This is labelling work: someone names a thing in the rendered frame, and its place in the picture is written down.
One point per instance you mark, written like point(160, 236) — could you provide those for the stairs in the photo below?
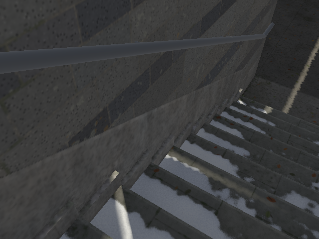
point(251, 173)

